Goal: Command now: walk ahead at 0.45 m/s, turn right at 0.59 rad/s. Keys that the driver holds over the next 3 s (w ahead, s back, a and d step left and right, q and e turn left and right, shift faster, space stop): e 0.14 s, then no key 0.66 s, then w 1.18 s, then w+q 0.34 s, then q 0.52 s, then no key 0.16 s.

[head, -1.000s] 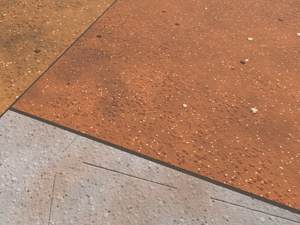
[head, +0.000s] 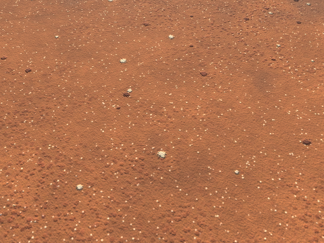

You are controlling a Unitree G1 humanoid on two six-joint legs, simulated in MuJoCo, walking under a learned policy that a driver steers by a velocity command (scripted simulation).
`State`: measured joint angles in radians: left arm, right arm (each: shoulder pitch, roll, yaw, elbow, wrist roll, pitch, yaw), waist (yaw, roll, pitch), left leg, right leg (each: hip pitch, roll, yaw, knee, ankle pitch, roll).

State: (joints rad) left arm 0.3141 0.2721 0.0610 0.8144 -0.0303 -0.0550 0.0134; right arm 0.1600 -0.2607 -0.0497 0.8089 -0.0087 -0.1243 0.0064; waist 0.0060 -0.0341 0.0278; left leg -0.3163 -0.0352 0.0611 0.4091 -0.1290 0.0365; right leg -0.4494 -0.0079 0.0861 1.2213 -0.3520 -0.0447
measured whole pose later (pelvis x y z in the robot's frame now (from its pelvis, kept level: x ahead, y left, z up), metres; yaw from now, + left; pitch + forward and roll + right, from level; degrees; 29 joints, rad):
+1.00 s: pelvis +0.24 -0.05 -0.01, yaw -10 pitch +0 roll +0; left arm 0.26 0.23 0.07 0.84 -0.02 -0.06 0.00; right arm 0.32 -0.24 -0.03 0.94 0.02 -0.05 -0.02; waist -0.02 0.03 -0.02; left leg -0.17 0.04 0.00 0.55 -0.38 0.00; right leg -0.33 0.03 -0.04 0.63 -0.36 -0.09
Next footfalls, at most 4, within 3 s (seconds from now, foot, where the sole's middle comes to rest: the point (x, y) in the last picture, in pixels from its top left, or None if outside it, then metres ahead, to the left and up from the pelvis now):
0.32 right None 0.28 -0.16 -0.77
0.66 left None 0.25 0.08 -0.77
1.52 left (168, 193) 0.68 0.00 -0.77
2.10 right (226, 143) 0.95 -0.28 -0.77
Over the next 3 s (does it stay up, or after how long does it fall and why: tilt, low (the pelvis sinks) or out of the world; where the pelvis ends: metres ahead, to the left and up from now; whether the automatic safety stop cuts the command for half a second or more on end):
stays up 1.12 -0.15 0.00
